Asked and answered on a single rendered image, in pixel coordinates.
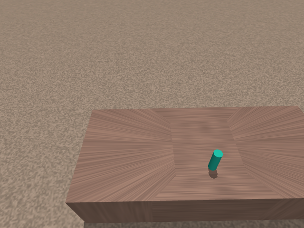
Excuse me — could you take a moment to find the can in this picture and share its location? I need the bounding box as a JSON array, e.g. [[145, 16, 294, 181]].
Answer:
[[208, 150, 223, 171]]

